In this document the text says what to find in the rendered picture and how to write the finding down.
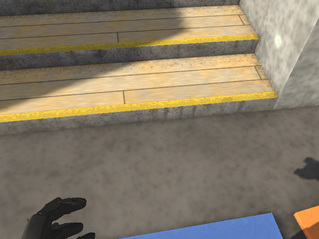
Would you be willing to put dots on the robot left hand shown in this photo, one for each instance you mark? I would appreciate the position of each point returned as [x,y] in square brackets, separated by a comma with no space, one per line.
[40,225]

